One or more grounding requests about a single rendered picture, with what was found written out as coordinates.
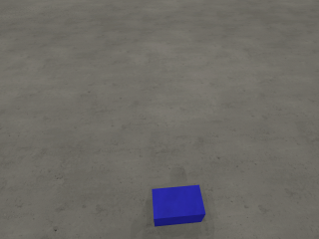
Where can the carton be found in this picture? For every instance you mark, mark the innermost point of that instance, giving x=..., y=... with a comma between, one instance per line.
x=177, y=205

